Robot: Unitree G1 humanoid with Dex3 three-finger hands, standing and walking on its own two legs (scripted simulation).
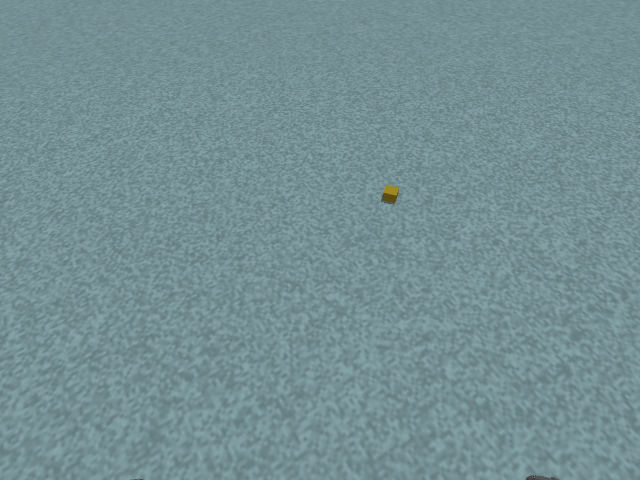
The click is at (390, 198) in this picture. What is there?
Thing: small box
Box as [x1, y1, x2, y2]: [382, 185, 398, 202]
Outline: 386,185 382,199 394,202 398,188
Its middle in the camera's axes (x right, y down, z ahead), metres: +0.33 -0.21 +1.75
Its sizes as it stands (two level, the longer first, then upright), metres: 0.061 0.055 0.048
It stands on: the floor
